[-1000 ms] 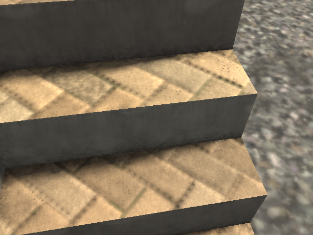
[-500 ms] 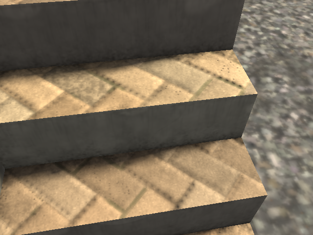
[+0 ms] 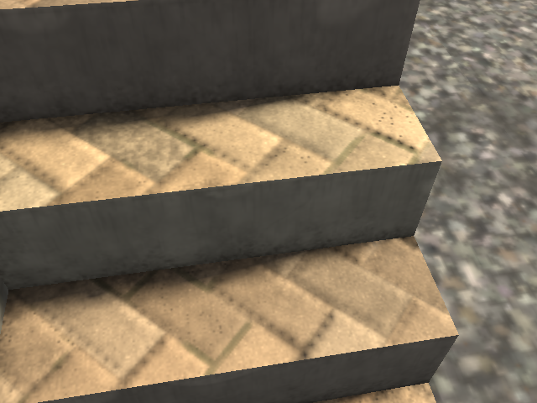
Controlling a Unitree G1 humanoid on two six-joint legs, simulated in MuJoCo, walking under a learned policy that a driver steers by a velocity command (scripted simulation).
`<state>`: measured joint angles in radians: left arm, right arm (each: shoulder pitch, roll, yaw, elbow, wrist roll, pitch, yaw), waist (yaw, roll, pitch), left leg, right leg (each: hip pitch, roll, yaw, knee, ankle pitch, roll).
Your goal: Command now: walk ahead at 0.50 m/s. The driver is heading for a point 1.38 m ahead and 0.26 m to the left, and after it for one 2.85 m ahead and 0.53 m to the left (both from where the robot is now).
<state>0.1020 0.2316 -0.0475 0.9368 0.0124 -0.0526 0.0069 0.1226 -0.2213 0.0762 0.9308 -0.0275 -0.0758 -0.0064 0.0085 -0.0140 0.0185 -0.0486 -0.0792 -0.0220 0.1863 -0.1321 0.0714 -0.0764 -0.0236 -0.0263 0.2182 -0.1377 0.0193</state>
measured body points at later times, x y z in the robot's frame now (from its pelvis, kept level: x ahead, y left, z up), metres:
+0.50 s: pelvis +0.00 +0.00 +0.00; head +0.01 +0.01 +0.45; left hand +0.13 +0.24 -0.13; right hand +0.13 -0.23 -0.12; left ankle -0.02 +0.07 -0.75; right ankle -0.01 -0.13 -0.75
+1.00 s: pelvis +0.00 +0.00 +0.00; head +0.01 +0.00 +0.45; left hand +0.13 +0.24 -0.13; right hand +0.13 -0.23 -0.12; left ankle -0.02 +0.07 -0.75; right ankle -0.01 -0.13 -0.75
